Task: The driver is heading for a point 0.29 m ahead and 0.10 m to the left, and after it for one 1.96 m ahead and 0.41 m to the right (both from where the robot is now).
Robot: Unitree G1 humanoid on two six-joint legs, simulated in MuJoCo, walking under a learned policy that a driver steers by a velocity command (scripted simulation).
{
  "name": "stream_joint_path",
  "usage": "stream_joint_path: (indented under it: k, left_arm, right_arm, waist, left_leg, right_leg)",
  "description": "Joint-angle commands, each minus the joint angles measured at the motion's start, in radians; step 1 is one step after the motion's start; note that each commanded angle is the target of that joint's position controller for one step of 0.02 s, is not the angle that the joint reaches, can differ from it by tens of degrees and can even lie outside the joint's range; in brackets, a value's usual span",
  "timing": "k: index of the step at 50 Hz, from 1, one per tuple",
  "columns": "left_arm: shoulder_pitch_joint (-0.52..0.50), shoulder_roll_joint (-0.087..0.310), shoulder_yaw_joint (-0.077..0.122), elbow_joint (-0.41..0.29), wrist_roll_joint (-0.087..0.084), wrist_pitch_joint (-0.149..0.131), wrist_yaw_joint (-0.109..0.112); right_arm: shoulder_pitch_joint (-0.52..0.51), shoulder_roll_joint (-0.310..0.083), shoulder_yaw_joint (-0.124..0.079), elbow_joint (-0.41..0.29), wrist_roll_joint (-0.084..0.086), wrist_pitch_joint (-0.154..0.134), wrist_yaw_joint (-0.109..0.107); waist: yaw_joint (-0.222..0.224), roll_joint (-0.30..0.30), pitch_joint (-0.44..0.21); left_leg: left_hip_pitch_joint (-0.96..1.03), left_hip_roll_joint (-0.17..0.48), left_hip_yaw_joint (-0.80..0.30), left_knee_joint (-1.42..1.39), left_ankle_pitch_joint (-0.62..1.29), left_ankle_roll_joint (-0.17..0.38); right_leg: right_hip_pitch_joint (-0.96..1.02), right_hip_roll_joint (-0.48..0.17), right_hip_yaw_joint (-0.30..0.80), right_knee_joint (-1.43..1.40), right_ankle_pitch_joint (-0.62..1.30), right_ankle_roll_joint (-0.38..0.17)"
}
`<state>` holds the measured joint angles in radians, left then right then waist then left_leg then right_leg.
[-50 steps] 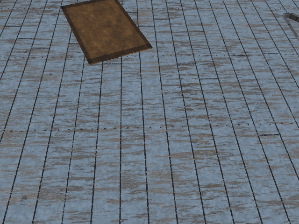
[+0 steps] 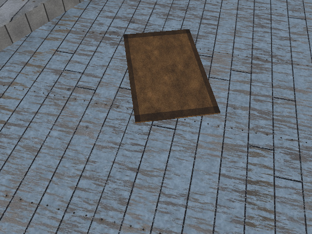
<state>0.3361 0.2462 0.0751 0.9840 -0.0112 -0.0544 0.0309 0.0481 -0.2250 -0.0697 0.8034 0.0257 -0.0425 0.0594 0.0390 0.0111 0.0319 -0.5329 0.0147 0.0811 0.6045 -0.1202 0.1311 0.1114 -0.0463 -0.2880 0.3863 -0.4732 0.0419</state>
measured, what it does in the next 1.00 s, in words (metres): walks ahead: right foot, then left foot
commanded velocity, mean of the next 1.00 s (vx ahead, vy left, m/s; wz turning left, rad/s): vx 0.17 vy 0.00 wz -0.10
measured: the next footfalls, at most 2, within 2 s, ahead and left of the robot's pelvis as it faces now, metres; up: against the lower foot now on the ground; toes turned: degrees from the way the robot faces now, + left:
right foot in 0.48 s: +0.40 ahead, -0.07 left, +0.00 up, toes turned +8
left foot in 0.86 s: +0.35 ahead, +0.16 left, +0.00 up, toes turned -10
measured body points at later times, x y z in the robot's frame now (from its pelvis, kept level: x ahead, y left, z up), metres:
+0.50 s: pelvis +0.24 +0.01 +0.01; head +0.27 +0.01 +0.46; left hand +0.37 +0.28 -0.10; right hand +0.38 -0.25 -0.11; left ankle +0.13 +0.08 -0.71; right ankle +0.37 -0.07 -0.72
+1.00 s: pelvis +0.29 +0.05 +0.02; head +0.32 +0.07 +0.47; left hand +0.48 +0.32 -0.09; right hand +0.36 -0.25 -0.07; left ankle +0.31 +0.17 -0.72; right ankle +0.29 -0.08 -0.64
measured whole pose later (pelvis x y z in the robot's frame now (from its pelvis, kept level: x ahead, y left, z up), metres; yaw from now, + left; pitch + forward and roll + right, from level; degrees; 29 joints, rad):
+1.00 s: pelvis +0.29 +0.05 +0.02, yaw -10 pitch +2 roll -1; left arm 0.18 0.34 0.10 0.70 -0.01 0.04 0.03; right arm 0.21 -0.27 -0.07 0.76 -0.02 -0.01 -0.04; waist -0.01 -0.05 0.01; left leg -0.28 0.01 -0.02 0.47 -0.23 0.00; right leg -0.59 0.10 0.12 1.05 -0.41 0.04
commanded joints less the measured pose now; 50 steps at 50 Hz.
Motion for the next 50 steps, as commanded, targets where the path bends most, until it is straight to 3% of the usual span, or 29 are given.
stream_joint_path:
  k: [1,2,3,4,5,6,7,10,12,15,20,23,24,25,26,27,28,29,30,32,37,42,43,44,45,46,47,49,50]
  left_arm:
    - [-0.053,0.166,0.024,-0.097,0.015,-0.011,0.007]
    - [0.018,0.026,-0.019,-0.151,0.020,-0.051,-0.011]
    - [-0.104,0.117,-0.001,-0.170,-0.022,-0.093,-0.028]
    - [-0.164,0.135,0.003,-0.192,-0.044,-0.110,-0.035]
    - [-0.171,0.130,0.005,-0.181,-0.025,-0.114,-0.028]
    - [-0.178,0.141,0.017,-0.175,0.003,-0.104,-0.018]
    - [-0.154,0.149,0.023,-0.180,0.009,-0.088,-0.015]
    - [-0.149,0.115,0.023,-0.200,0.024,-0.052,-0.006]
    - [-0.178,0.088,0.012,-0.206,0.026,-0.040,-0.006]
    - [-0.245,0.063,-0.006,-0.211,0.018,-0.044,-0.025]
    - [-0.292,0.115,-0.001,-0.223,0.016,-0.050,-0.051]
    - [-0.201,0.168,0.019,-0.213,0.023,-0.057,-0.063]
    - [-0.141,0.219,0.033,-0.207,0.030,-0.057,-0.061]
    - [-0.103,0.280,0.044,-0.223,0.043,-0.050,-0.057]
    - [-0.049,0.222,0.030,-0.212,0.042,-0.031,-0.052]
    - [-0.079,0.182,0.016,-0.232,0.023,-0.020,-0.049]
    - [-0.141,0.171,0.017,-0.259,0.012,-0.006,-0.043]
    - [-0.182,0.144,0.006,-0.268,0.005,0.012,-0.039]
    - [-0.207,0.177,0.014,-0.283,0.009,0.021,-0.031]
    - [-0.222,0.183,0.022,-0.297,0.018,0.044,-0.022]
    - [-0.189,0.212,0.044,-0.318,0.005,0.058,-0.001]
    - [-0.203,0.202,0.045,-0.343,-0.007,0.084,0.008]
    - [-0.185,0.183,0.040,-0.345,-0.010,0.088,0.011]
    - [-0.179,0.137,0.029,-0.363,-0.008,0.087,0.008]
    - [-0.195,0.141,0.033,-0.397,-0.008,0.071,0.001]
    - [-0.157,0.211,0.055,-0.373,0.006,0.063,-0.005]
    - [-0.111,0.228,0.066,-0.340,-0.001,0.071,-0.007]
    - [-0.074,0.185,0.058,-0.310,0.004,0.095,0.000]
    - [-0.083,0.165,0.052,-0.318,0.001,0.100,-0.002]
  right_arm:
    - [0.381,-0.291,-0.108,0.022,0.001,0.004,-0.033]
    - [0.341,-0.351,-0.107,-0.002,-0.005,-0.009,-0.030]
    - [0.373,-0.258,-0.080,-0.004,-0.015,-0.017,-0.027]
    - [0.331,-0.204,-0.066,-0.005,-0.015,-0.028,-0.030]
    - [0.256,-0.173,-0.056,-0.023,-0.006,-0.035,-0.028]
    - [0.178,-0.142,-0.045,-0.046,-0.009,-0.035,-0.028]
    - [0.150,-0.144,-0.042,-0.064,-0.021,-0.036,-0.033]
    - [0.158,-0.186,-0.050,-0.069,-0.019,-0.033,-0.052]
    - [0.174,-0.188,-0.048,-0.064,-0.019,-0.024,-0.068]
    - [0.214,-0.146,-0.031,-0.042,-0.019,-0.011,-0.082]
    - [0.197,-0.152,-0.018,-0.007,-0.044,-0.016,-0.083]
    - [0.154,-0.176,-0.024,-0.010,-0.027,-0.001,-0.096]
    - [0.171,-0.177,-0.024,-0.022,-0.034,0.001,-0.103]
    - [0.229,-0.153,-0.017,-0.045,-0.047,-0.006,-0.104]
    - [0.239,-0.123,-0.003,-0.054,-0.049,-0.005,-0.097]
    - [0.244,-0.172,-0.012,-0.048,-0.032,0.002,-0.083]
    - [0.195,-0.168,-0.014,-0.054,-0.017,0.019,-0.083]
    - [0.123,-0.151,-0.016,-0.060,-0.034,0.039,-0.090]
    - [0.140,-0.157,-0.020,-0.073,-0.028,0.054,-0.095]
    - [0.148,-0.135,-0.015,-0.075,-0.030,0.060,-0.102]
    - [0.131,-0.121,-0.011,-0.073,-0.025,0.042,-0.107]
    - [0.185,-0.138,-0.023,-0.061,-0.015,0.021,-0.090]
    - [0.217,-0.171,-0.035,-0.056,-0.021,0.018,-0.089]
    - [0.235,-0.255,-0.053,-0.063,-0.050,0.022,-0.095]
    - [0.190,-0.290,-0.062,-0.075,-0.086,0.025,-0.093]
    - [0.126,-0.230,-0.045,-0.112,-0.089,0.018,-0.099]
    - [0.064,-0.185,-0.033,-0.131,-0.070,0.015,-0.105]
    - [0.034,-0.159,-0.022,-0.141,-0.038,0.016,-0.108]
    - [0.050,-0.161,-0.019,-0.139,-0.038,0.019,-0.110]
  waist:
    - [-0.219,0.064,-0.240]
    - [-0.097,0.254,-0.347]
    - [-0.163,0.122,-0.362]
    - [-0.153,0.091,-0.239]
    - [-0.104,-0.016,-0.163]
    - [-0.064,-0.045,-0.104]
    - [-0.030,-0.010,-0.097]
    - [-0.001,-0.013,-0.079]
    - [-0.012,0.028,-0.086]
    - [-0.065,0.071,-0.126]
    - [-0.078,0.077,-0.098]
    - [-0.015,0.065,-0.109]
    - [-0.004,0.002,-0.167]
    - [-0.036,-0.157,-0.255]
    - [-0.005,-0.310,-0.342]
    - [-0.012,-0.188,-0.345]
    - [-0.018,-0.110,-0.266]
    - [-0.015,0.010,-0.162]
    - [-0.050,-0.056,-0.141]
    - [-0.057,-0.135,-0.114]
    - [-0.030,-0.157,-0.186]
    - [-0.063,-0.178,-0.151]
    - [-0.070,-0.148,-0.151]
    - [-0.056,0.033,-0.143]
    - [-0.036,0.293,-0.101]
    - [-0.019,0.209,-0.102]
    - [0.009,0.135,-0.095]
    - [0.004,0.096,-0.070]
    - [-0.005,0.096,-0.061]
  left_leg:
    - [0.654,0.090,-0.255,-0.076,0.005,0.131]
    - [0.915,0.318,-0.876,-0.241,-0.128,0.337]
    - [0.944,0.307,-0.871,-0.311,-0.129,0.290]
    - [0.846,0.275,-0.704,-0.304,-0.057,0.240]
    - [0.688,0.226,-0.576,-0.304,0.052,0.199]
    - [0.548,0.190,-0.485,-0.319,0.196,0.169]
    - [0.449,0.184,-0.453,-0.325,0.363,0.180]
    - [0.316,0.130,-0.329,-0.314,0.624,0.161]
    - [0.297,0.097,-0.243,-0.303,0.695,0.126]
    - [0.321,0.065,-0.177,-0.299,0.627,0.059]
    - [0.433,0.146,-0.209,-0.247,0.545,0.045]
    - [0.486,0.126,-0.195,-0.060,0.629,0.009]
    - [0.437,0.059,-0.158,0.094,0.545,-0.037]
    - [0.222,-0.073,-0.104,0.391,0.178,-0.113]
    - [-0.009,-0.169,-0.123,0.624,-0.519,-0.164]
    - [-0.050,-0.105,-0.217,0.715,-0.529,-0.156]
    - [-0.088,-0.072,-0.212,0.746,-0.474,-0.161]
    - [-0.092,-0.047,-0.183,0.674,-0.420,-0.152]
    - [-0.059,-0.026,-0.191,0.607,-0.378,-0.157]
    - [0.028,-0.038,-0.156,0.408,-0.333,-0.173]
    - [0.139,-0.066,-0.157,0.161,-0.227,-0.188]
    - [0.281,-0.072,-0.138,-0.135,-0.117,-0.143]
    - [0.372,-0.003,-0.176,-0.212,-0.097,-0.113]
    - [0.458,0.206,-0.379,-0.282,-0.137,-0.021]
    - [0.374,0.373,-0.613,-0.365,-0.012,0.113]
    - [0.336,0.389,-0.585,-0.349,0.056,0.139]
    - [0.323,0.326,-0.466,-0.320,0.091,0.090]
    - [0.346,0.251,-0.329,-0.289,0.143,0.040]
    - [0.340,0.234,-0.277,-0.286,0.196,0.045]
  right_leg:
    - [-0.385,-0.134,0.036,0.706,0.734,-0.054]
    - [-0.776,0.103,0.217,1.017,-0.111,-0.006]
    - [-0.892,0.059,0.394,1.070,-0.095,-0.039]
    - [-0.949,0.012,0.384,1.021,-0.004,-0.067]
    - [-0.894,-0.035,0.380,0.923,0.073,-0.073]
    - [-0.823,-0.058,0.364,0.847,0.116,-0.064]
    - [-0.744,-0.069,0.370,0.830,0.122,-0.047]
    - [-0.683,-0.048,0.334,0.682,0.159,0.004]
    - [-0.676,-0.023,0.301,0.529,0.284,0.016]
    - [-0.590,-0.004,0.283,0.305,0.544,-0.005]
    - [-0.585,0.004,0.309,0.194,0.524,-0.062]
    - [-0.508,0.046,0.280,0.082,0.500,-0.115]
    - [-0.372,-0.010,0.364,0.080,0.818,-0.161]
    - [-0.147,-0.176,0.597,0.109,1.156,-0.309]
    - [0.014,-0.328,0.850,0.027,1.219,-0.462]
    - [-0.029,-0.311,0.862,0.007,0.977,-0.428]
    - [-0.116,-0.262,0.795,-0.004,0.758,-0.377]
    - [-0.258,-0.189,0.698,-0.065,0.567,-0.295]
    - [-0.343,-0.207,0.726,-0.093,0.426,-0.310]
    - [-0.435,-0.115,0.661,-0.120,0.333,-0.277]
    - [-0.410,-0.092,0.687,-0.106,0.272,-0.249]
    - [-0.443,-0.050,0.742,-0.072,0.158,-0.192]
    - [-0.507,-0.011,0.714,-0.021,0.101,-0.153]
    - [-0.668,0.080,0.591,0.174,-0.013,-0.098]
    - [-0.779,0.187,0.413,0.431,-0.117,-0.055]
    - [-0.763,0.123,0.454,0.630,-0.085,-0.028]
    - [-0.752,0.120,0.445,0.710,-0.025,-0.017]
    - [-0.783,0.108,0.419,0.834,0.063,0.017]
    - [-0.784,0.101,0.398,0.867,0.083,0.031]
